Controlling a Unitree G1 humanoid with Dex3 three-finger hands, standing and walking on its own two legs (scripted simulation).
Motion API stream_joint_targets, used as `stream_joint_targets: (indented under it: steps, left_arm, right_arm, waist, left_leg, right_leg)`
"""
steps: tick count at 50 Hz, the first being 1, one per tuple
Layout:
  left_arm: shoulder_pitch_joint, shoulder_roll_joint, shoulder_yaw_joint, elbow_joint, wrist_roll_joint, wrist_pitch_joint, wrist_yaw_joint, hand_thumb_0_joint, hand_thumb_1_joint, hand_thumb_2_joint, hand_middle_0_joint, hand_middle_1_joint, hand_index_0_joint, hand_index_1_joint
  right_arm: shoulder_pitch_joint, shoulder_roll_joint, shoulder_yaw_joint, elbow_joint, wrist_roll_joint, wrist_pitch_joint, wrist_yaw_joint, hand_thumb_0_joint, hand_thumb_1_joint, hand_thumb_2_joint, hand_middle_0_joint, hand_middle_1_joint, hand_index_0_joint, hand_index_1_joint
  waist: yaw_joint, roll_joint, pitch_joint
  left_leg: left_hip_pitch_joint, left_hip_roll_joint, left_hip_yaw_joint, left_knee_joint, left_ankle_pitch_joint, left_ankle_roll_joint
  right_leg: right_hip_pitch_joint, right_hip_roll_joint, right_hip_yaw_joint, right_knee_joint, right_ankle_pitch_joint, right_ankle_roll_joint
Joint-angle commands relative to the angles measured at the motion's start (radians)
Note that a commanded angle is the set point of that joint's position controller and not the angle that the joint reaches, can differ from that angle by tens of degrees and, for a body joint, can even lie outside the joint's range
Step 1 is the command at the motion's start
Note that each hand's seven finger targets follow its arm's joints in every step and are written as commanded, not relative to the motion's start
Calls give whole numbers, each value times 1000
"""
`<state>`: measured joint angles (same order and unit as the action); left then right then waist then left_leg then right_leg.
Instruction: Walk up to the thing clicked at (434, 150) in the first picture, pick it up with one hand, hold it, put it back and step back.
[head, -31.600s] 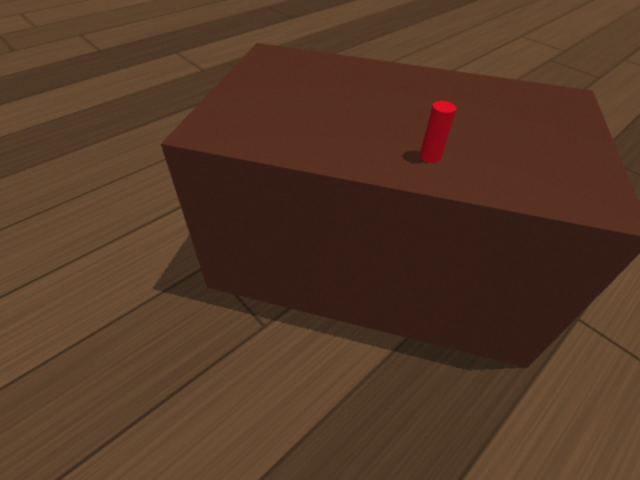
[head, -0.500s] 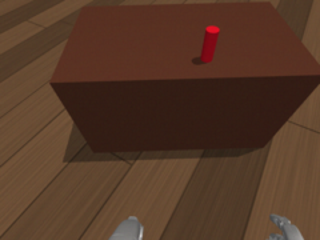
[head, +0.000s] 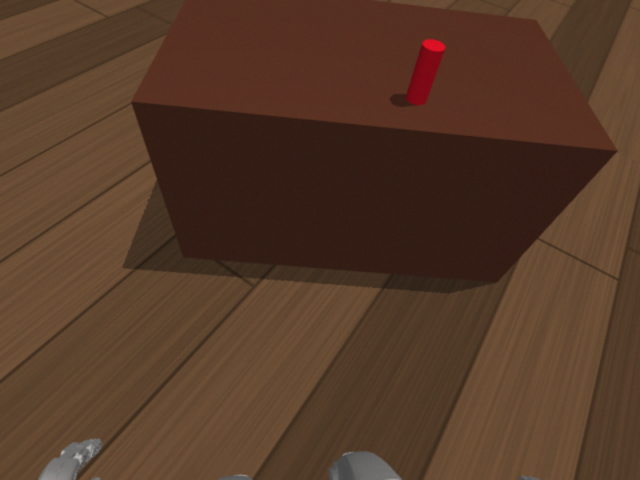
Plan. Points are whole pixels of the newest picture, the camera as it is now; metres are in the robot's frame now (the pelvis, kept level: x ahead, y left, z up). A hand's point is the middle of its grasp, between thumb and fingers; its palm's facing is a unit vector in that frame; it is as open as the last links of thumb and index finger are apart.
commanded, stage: step back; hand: right
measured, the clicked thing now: (424, 73) +1.00 -0.25 -0.04
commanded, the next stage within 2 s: stand in 1.40 s
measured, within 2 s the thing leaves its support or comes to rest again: neither
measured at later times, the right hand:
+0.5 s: hand out of the picture -0.08 -0.29 -0.17, palm faces -0.07 +0.93 -0.35, open 7.3 cm
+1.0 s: hand out of the picture -0.03 -0.29 -0.15, palm faces -0.08 +0.92 -0.38, open 7.3 cm
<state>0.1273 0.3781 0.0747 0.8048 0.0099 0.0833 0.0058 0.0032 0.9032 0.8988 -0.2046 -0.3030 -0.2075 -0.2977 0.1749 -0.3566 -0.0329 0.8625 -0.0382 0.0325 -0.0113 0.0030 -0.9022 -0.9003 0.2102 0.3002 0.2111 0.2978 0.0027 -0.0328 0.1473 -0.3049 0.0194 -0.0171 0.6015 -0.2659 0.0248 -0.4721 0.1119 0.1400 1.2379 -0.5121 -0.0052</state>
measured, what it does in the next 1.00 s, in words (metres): walks backwards: right foot, then left foot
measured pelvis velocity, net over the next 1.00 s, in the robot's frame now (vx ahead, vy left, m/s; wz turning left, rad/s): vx -0.12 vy -0.02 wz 0.04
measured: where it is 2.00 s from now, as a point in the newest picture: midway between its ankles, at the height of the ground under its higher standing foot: outside the picture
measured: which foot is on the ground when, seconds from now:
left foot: down 0.00-0.20, up 0.22-0.48, down 0.50-0.78, up 0.80-1.00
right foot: up 0.00-0.16, down 0.18-1.00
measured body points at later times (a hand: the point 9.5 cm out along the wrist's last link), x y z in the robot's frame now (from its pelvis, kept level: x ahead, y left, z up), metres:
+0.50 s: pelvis -0.15 -0.02 -0.01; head -0.12 -0.04 +0.44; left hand -0.08 +0.31 -0.10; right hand -0.07 -0.34 -0.15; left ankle -0.16 +0.11 -0.73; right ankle -0.12 -0.15 -0.73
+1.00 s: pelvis -0.12 -0.02 +0.00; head -0.11 -0.03 +0.45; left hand -0.09 +0.29 -0.12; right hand -0.03 -0.34 -0.12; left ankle -0.11 +0.12 -0.72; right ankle -0.12 -0.14 -0.73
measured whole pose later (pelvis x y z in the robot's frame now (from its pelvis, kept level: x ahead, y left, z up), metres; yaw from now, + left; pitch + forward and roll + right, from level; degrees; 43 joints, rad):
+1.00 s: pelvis -0.12 -0.02 +0.00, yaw +2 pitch -2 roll +0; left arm 0.22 0.34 0.05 1.00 0.04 -0.04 -0.01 0.00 0.90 0.90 -0.21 -0.30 -0.21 -0.30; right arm 0.20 -0.41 -0.06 0.99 -0.02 0.00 0.02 0.00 -0.91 -0.90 0.20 0.30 0.21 0.30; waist 0.04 0.04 0.06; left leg -0.33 0.02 -0.05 0.72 -0.43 0.01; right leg -0.21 -0.03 -0.05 0.56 -0.31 0.00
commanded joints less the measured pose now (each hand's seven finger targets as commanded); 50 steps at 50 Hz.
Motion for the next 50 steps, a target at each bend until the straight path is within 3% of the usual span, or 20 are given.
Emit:
stream_joint_targets:
  steps: [1,6,8,10,11,12,15,21,24,25,27,28,29,31,37,38,39,41,44,50]
  left_arm:
    - [44,175,49,-54,7,-39,15,0,900,900,-200,-300,-200,-300]
    - [94,174,40,-3,7,-71,17,0,900,900,-200,-300,-200,-300]
    - [186,180,42,58,15,-81,19,0,900,900,-200,-300,-200,-300]
    - [183,327,85,56,41,-86,18,0,900,900,-200,-300,-200,-300]
    - [93,413,101,10,46,-81,20,0,900,900,-200,-300,-200,-300]
    - [12,400,99,-17,36,-87,29,0,900,900,-200,-300,-200,-300]
    - [-60,252,54,-13,33,-100,29,0,900,900,-200,-300,-200,-300]
    - [96,281,78,19,49,-106,17,0,900,900,-200,-300,-200,-300]
    - [21,294,67,11,34,-89,6,0,900,900,-200,-300,-200,-300]
    - [48,241,45,15,32,-83,5,0,900,900,-200,-300,-200,-300]
    - [57,129,14,8,6,-89,2,0,900,900,-200,-300,-200,-300]
    - [-22,240,48,25,18,-93,6,0,900,900,-200,-300,-200,-300]
    - [-18,270,54,37,15,-98,-1,0,900,900,-200,-300,-200,-300]
    - [30,215,47,62,4,-104,-17,0,900,900,-200,-300,-200,-300]
    - [126,185,46,139,21,-129,-4,0,900,900,-200,-300,-200,-300]
    - [166,219,60,149,31,-136,4,0,900,900,-200,-300,-200,-300]
    - [186,295,76,144,42,-144,11,0,900,900,-200,-300,-200,-300]
    - [49,341,79,100,36,-145,7,0,900,900,-200,-300,-200,-300]
    - [26,256,54,99,26,-160,8,0,900,900,-200,-300,-200,-300]
    - [-36,244,34,102,13,-141,3,0,900,900,-200,-300,-200,-300]
  right_arm:
    - [-54,-244,-73,-99,1,-20,-22,0,-900,-900,200,300,200,300]
    - [-28,-291,-83,-94,4,13,-7,0,-900,-900,200,300,200,300]
    - [-91,-290,-78,-105,19,26,-3,0,-900,-900,200,300,200,300]
    - [-99,-175,-46,-142,26,18,-2,0,-900,-900,200,300,200,300]
    - [-137,-202,-65,-151,21,22,-18,0,-900,-900,200,300,200,300]
    - [-125,-253,-89,-131,27,24,-21,0,-900,-900,200,300,200,300]
    - [-49,-232,-72,-58,30,14,-10,0,-900,-900,200,300,200,300]
    - [-79,-213,-62,-54,8,-22,7,0,-900,-900,200,300,200,300]
    - [38,-209,-72,11,1,-44,12,0,-900,-900,200,300,200,300]
    - [67,-216,-84,40,-4,-51,9,0,-900,-900,200,300,200,300]
    - [48,-313,-100,27,-15,-65,4,0,-900,-900,200,300,200,300]
    - [20,-383,-106,23,-4,-63,9,0,-900,-900,200,300,200,300]
    - [-53,-360,-102,12,-4,-63,10,0,-900,-900,200,300,200,300]
    - [-64,-263,-70,11,-13,-73,12,0,-900,-900,200,300,200,300]
    - [-51,-214,-58,21,13,-44,22,0,-900,-900,200,300,200,300]
    - [-39,-176,-48,14,15,-41,18,0,-900,-900,200,300,200,300]
    - [-41,-131,-36,-6,18,-44,14,0,-900,-900,200,300,200,300]
    - [-4,-229,-69,29,6,-44,2,0,-900,-900,200,300,200,300]
    - [27,-201,-62,59,15,-56,12,0,-900,-900,200,300,200,300]
    - [56,-168,-59,92,13,-65,12,0,-900,-900,200,300,200,300]
  waist:
    - [4,203,-141]
    - [-25,284,-284]
    - [31,229,-308]
    - [38,-155,-206]
    - [84,-200,-141]
    - [53,-200,-70]
    - [-27,-50,-67]
    - [83,-187,-125]
    - [10,-192,-152]
    - [5,-103,-157]
    - [5,222,-139]
    - [-27,177,-51]
    - [6,153,7]
    - [28,162,6]
    - [58,150,-98]
    - [73,49,-118]
    - [87,-130,-124]
    - [45,-47,-31]
    - [18,-28,-72]
    - [-16,-107,-139]
  left_leg:
    - [163,214,-171,-150,413,213]
    - [264,208,-154,-52,433,191]
    - [147,158,-97,22,294,136]
    - [-296,-50,-44,228,-198,14]
    - [-248,-82,-144,431,-352,-30]
    - [-188,-21,-204,559,-327,-29]
    - [-172,-111,-153,592,-186,-28]
    - [-207,-29,-41,168,-265,-54]
    - [109,-20,13,-194,-157,-19]
    - [214,-47,-11,-269,-101,-10]
    - [269,268,-547,-396,-399,126]
    - [-1,342,-610,-425,-585,233]
    - [-124,331,-540,-421,-587,233]
    - [-40,190,-314,-364,-390,151]
    - [-124,98,-138,-145,-269,64]
    - [-198,46,-95,4,-248,38]
    - [-340,-84,-52,214,-273,-1]
    - [-209,2,-116,332,-296,-8]
    - [-152,13,-119,249,-207,-8]
    - [82,-21,48,-97,-5,-21]
  right_leg:
    - [5,-59,-23,-181,-14,41]
    - [170,-96,-143,-663,73,29]
    - [319,-81,-182,-870,265,-1]
    - [383,-346,272,-886,192,-104]
    - [128,-552,425,-950,166,-286]
    - [-23,-589,466,-985,145,-317]
    - [96,-339,42,-809,488,-184]
    - [370,-345,119,-845,-13,-184]
    - [194,-351,75,-781,-4,-153]
    - [138,-293,15,-671,31,-113]
    - [-150,-112,-176,-395,-8,-13]
    - [-37,-176,-84,-342,-64,-11]
    - [52,-180,-89,-312,-57,-19]
    - [60,-174,-100,-422,36,-22]
    - [423,-92,-187,-806,206,-25]
    - [496,-167,-40,-858,139,-42]
    - [513,-378,319,-1007,-64,-120]
    - [220,-540,437,-1044,-217,-254]
    - [275,-402,165,-955,150,-185]
    - [219,-327,-51,-768,538,-132]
